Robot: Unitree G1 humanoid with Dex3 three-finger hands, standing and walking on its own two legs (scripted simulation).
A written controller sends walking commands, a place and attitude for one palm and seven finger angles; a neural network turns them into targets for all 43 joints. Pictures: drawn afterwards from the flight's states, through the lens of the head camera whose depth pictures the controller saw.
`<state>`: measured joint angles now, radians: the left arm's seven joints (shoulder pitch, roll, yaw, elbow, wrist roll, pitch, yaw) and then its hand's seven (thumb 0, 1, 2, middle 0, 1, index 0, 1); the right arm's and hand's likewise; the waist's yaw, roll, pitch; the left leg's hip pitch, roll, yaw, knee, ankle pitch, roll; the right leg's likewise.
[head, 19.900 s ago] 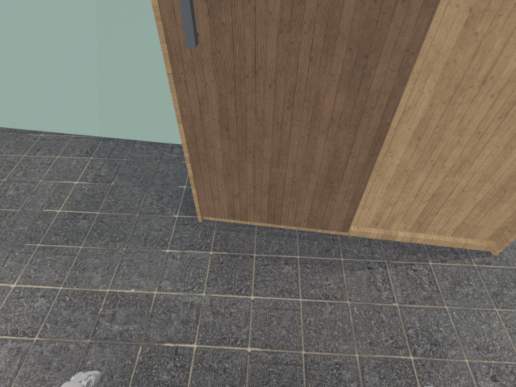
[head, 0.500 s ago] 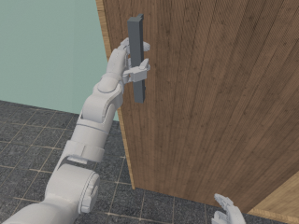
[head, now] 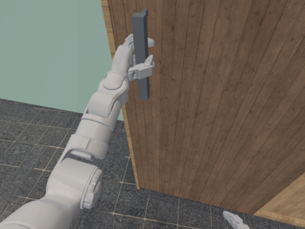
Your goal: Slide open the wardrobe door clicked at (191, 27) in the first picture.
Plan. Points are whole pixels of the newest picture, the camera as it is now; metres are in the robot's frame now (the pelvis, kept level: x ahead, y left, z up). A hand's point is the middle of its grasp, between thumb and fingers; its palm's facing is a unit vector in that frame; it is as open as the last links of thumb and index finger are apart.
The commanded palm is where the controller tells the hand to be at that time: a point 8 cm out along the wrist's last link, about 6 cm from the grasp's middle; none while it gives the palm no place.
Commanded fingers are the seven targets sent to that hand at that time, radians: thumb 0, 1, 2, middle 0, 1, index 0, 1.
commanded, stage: step sideways, sliding the door along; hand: left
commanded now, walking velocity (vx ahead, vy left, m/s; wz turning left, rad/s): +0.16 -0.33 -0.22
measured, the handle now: (144, 59) +0.48 +0.07 +0.23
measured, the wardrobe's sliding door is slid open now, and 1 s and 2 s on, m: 0.00 0.05 0.23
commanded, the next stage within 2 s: none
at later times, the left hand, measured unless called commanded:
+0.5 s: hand (152, 68) +0.44 +0.05 +0.22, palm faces +0.22 -0.97 -0.13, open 6.8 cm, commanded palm +0.41 +0.03 +0.23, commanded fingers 0.00 0.90 0.90 -0.45 -1.40 -0.45 -1.40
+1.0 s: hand (171, 70) +0.44 +0.00 +0.22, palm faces +0.33 -0.94 -0.09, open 7.2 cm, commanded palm +0.39 -0.05 +0.22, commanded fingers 0.00 0.90 0.90 -0.45 -1.40 -0.45 -1.40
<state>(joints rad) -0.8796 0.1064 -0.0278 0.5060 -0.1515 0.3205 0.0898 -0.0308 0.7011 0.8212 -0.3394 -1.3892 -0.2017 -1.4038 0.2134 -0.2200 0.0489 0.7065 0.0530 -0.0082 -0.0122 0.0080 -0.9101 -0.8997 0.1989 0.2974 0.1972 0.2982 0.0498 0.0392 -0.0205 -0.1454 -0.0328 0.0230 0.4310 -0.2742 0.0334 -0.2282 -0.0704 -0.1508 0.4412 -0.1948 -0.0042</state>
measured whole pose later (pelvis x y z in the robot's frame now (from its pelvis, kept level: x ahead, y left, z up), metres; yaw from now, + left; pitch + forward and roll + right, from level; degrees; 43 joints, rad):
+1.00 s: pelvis +0.07 -0.18 -0.02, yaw +3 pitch +2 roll -2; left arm -0.52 0.16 0.15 -0.25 -0.03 0.05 0.16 -0.10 0.60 0.82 -0.48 -1.43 -0.20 -1.17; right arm 0.03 -0.25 -0.02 0.59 0.05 -0.15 -0.02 0.01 -0.91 -0.90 0.20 0.30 0.20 0.30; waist 0.11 0.11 0.23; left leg -0.34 0.09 0.06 0.76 -0.36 -0.04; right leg -0.35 -0.11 -0.09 0.72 -0.25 0.04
